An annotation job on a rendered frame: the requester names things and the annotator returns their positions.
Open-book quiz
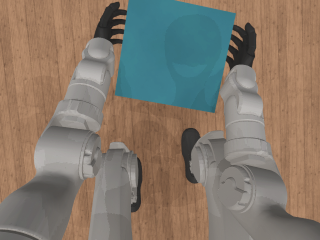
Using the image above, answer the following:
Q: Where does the right robot forearm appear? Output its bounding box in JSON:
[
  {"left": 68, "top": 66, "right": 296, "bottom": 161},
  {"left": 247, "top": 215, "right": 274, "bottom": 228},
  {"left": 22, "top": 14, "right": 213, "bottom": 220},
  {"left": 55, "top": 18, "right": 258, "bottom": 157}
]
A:
[{"left": 219, "top": 64, "right": 282, "bottom": 179}]

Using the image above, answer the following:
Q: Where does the carton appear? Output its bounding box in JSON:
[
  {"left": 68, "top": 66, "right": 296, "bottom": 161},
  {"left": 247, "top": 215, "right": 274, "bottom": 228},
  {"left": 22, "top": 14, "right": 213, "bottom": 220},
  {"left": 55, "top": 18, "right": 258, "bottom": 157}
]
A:
[{"left": 115, "top": 0, "right": 236, "bottom": 113}]

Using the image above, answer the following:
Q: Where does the left robot forearm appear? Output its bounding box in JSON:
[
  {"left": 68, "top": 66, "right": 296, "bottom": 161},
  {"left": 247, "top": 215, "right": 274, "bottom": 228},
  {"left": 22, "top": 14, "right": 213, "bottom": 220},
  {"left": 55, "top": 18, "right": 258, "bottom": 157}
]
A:
[{"left": 34, "top": 37, "right": 115, "bottom": 170}]

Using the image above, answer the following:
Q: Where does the robot left upper arm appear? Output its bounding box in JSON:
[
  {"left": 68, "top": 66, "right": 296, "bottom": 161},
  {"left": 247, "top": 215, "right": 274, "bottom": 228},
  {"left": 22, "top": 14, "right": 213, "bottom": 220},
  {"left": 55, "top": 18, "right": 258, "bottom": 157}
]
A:
[{"left": 0, "top": 125, "right": 102, "bottom": 240}]

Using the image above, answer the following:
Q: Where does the robot left hand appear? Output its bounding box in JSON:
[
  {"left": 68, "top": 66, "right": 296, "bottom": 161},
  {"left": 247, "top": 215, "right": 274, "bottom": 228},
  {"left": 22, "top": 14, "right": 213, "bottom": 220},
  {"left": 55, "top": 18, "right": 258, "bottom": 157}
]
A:
[{"left": 93, "top": 2, "right": 127, "bottom": 45}]

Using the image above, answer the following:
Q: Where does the robot right upper arm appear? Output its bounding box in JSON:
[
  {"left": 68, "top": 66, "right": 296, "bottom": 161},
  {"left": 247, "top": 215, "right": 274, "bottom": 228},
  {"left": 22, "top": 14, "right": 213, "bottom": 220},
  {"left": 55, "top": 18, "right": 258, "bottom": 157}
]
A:
[{"left": 217, "top": 163, "right": 320, "bottom": 240}]

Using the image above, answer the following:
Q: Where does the left robot foot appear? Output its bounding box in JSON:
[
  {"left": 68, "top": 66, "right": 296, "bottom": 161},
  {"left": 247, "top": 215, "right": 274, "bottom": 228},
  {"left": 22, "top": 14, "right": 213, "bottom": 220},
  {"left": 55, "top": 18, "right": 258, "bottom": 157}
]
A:
[{"left": 131, "top": 157, "right": 143, "bottom": 213}]

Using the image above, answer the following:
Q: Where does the robot right hand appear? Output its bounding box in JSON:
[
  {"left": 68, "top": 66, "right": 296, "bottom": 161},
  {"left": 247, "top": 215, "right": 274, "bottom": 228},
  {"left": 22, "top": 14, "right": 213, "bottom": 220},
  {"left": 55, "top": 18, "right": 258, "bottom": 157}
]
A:
[{"left": 226, "top": 22, "right": 257, "bottom": 70}]

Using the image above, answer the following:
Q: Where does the left robot shin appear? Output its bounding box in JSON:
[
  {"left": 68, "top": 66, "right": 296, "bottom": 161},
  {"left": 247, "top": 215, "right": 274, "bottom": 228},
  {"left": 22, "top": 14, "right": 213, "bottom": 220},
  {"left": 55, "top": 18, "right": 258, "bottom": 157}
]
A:
[{"left": 99, "top": 141, "right": 137, "bottom": 203}]

